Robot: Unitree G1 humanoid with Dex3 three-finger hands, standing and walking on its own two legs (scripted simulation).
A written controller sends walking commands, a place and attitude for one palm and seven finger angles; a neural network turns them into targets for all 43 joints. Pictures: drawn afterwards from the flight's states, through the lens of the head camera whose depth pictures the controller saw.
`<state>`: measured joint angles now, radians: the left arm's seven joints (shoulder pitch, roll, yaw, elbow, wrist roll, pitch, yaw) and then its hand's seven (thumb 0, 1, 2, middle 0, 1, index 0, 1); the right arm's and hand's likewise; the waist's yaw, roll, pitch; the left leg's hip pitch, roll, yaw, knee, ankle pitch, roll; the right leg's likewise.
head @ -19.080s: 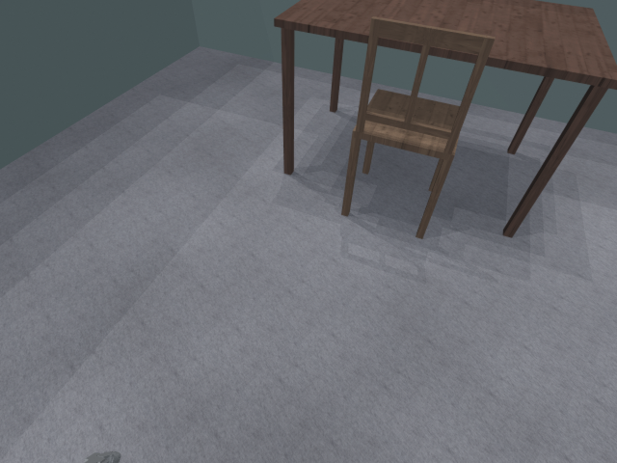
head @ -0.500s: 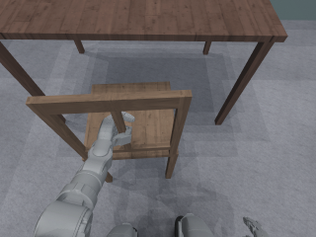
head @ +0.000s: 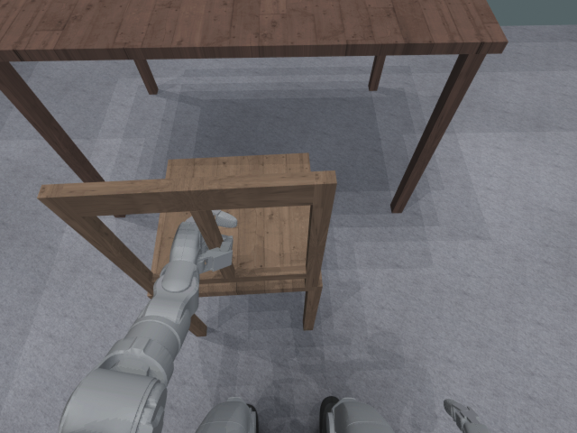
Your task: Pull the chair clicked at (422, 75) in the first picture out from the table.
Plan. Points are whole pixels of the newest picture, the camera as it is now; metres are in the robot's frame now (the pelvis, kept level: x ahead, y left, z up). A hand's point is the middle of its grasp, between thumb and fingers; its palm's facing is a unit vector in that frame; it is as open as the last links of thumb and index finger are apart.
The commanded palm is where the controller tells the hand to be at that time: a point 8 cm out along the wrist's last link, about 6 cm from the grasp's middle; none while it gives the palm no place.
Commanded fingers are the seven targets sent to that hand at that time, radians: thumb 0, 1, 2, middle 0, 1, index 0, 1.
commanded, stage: step backward, pulling the chair out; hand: left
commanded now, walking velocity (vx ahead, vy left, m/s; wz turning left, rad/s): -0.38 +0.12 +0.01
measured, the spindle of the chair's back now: (216, 245) +0.40 +0.13 -0.08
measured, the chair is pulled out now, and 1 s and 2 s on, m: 0.28 0.52 0.63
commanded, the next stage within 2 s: stop walking, hand still on the chair in 0.88 s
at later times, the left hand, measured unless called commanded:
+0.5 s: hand (218, 317) +0.27 +0.11 -0.05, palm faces -0.03 -0.99 -0.16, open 5.4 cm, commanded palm +0.26 +0.16 -0.06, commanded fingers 0.00 0.90 0.90 -0.50 -1.45 -0.50 -1.45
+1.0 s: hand (204, 424) +0.14 +0.11 -0.05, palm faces -0.03 -0.99 -0.16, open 5.4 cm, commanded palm +0.12 +0.17 -0.04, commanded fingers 0.00 0.90 0.90 -0.50 -1.45 -0.50 -1.45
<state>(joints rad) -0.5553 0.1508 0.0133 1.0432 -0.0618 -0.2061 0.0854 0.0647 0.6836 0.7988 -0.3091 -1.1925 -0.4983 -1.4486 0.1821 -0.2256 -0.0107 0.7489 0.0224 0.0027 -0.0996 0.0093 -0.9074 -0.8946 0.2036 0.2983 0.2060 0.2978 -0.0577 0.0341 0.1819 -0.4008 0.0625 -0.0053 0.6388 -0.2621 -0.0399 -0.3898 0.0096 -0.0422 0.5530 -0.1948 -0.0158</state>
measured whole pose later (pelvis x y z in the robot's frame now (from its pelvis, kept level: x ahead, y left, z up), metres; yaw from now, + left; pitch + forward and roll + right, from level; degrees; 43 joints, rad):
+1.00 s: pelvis -0.23 +0.01 +0.00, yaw -1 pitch +2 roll +0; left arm -0.55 0.14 0.05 1.12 -0.07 -0.19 0.08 0.06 0.68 0.79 -0.30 -1.19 -0.50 -1.45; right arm 0.21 -0.26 0.00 0.79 0.03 -0.04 -0.11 0.01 -0.91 -0.89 0.21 0.30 0.21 0.30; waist -0.08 0.04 0.13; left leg -0.38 0.01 -0.04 0.71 -0.42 -0.04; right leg -0.40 0.00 -0.01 0.54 -0.17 -0.01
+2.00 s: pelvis -0.23 +0.01 +0.01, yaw -2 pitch -1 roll +0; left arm -0.04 0.10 -0.08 0.67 -0.05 -0.09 0.09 0.06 0.68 0.82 -0.29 -1.22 -0.50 -1.45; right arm 0.21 -0.21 0.03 0.70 0.01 0.00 -0.11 0.01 -0.91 -0.89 0.20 0.30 0.21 0.30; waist -0.03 0.02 0.04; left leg -0.16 0.03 0.01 0.44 -0.25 -0.03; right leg -0.22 0.00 0.00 0.45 -0.21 -0.01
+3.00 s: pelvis -0.22 +0.02 -0.03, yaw +1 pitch +10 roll +0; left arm 0.31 0.16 -0.09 0.03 -0.07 0.19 0.04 -0.01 -0.53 0.20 -0.01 -0.01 -0.01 -0.01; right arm 0.27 -0.25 0.03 0.51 0.03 -0.10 -0.08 0.02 -0.91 -0.89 0.20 0.30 0.21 0.30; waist -0.05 0.04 -0.13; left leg -0.60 0.00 -0.05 0.89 -0.47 -0.02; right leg -0.62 -0.04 -0.05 0.89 -0.44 0.01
